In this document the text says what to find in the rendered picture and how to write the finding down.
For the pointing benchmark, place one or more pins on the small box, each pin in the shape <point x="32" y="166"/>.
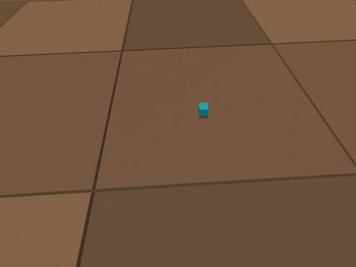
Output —
<point x="203" y="109"/>

